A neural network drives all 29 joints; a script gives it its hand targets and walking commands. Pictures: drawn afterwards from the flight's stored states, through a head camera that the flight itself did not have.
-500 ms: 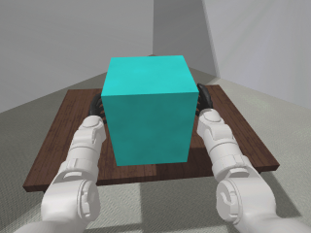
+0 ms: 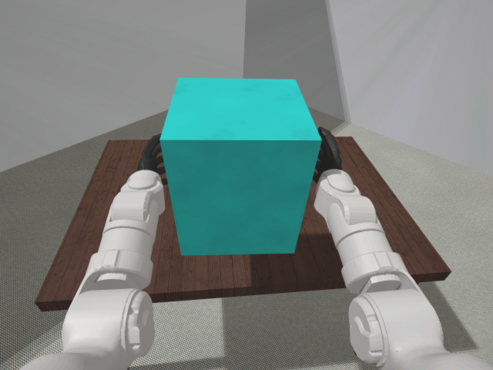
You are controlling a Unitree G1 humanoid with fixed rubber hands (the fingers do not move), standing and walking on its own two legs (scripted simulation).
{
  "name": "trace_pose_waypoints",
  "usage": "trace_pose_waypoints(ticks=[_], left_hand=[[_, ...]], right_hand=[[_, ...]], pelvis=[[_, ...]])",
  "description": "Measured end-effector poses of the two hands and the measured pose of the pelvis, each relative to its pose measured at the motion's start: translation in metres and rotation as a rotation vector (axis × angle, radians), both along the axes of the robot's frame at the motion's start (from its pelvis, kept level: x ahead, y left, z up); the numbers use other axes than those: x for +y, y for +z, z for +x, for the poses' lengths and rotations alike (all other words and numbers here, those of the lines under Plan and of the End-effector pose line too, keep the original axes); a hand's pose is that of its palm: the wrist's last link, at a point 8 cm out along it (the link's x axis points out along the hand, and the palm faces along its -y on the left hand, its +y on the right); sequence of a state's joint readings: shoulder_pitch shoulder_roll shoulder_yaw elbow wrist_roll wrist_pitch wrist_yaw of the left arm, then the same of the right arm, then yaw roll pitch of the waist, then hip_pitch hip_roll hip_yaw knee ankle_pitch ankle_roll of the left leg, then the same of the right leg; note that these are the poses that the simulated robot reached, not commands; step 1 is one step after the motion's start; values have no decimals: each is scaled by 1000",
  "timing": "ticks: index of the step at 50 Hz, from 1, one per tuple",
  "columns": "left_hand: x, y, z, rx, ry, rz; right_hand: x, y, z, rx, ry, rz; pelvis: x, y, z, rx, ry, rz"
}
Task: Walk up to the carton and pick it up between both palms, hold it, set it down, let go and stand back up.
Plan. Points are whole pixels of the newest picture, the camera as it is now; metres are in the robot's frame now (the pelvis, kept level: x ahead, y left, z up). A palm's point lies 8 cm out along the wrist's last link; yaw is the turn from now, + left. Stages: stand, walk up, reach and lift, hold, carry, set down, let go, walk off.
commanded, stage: reach and lift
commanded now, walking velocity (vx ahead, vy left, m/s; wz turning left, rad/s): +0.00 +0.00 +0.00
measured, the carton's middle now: (238, 168) +0.43 +0.04 +0.15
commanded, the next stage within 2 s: hold in 0.74 s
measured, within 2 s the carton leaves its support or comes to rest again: neither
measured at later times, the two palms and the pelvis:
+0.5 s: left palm (147, 186) +0.35 +0.18 +0.16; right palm (334, 179) +0.36 -0.12 +0.19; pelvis -0.02 +0.00 +0.00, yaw +0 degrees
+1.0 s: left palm (149, 177) +0.35 +0.18 +0.18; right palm (338, 171) +0.37 -0.12 +0.20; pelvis -0.01 +0.00 +0.00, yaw +0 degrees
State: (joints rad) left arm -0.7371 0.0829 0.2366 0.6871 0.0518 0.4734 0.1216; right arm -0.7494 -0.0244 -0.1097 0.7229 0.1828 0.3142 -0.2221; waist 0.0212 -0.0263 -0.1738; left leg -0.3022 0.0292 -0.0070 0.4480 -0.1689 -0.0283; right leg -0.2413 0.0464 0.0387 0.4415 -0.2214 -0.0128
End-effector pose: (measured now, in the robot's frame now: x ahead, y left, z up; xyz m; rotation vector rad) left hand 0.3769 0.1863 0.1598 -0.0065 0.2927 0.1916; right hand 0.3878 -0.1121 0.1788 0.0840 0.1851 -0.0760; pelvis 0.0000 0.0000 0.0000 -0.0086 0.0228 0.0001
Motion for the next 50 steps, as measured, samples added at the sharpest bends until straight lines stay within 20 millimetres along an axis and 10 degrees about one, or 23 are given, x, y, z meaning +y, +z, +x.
trace_pose_waypoints(ticks=[50], left_hand=[[-9,21,-25,9,-2,16]], right_hand=[[-9,21,-22,-18,3,18]], pelvis=[[0,0,-15,-39,0,1]])
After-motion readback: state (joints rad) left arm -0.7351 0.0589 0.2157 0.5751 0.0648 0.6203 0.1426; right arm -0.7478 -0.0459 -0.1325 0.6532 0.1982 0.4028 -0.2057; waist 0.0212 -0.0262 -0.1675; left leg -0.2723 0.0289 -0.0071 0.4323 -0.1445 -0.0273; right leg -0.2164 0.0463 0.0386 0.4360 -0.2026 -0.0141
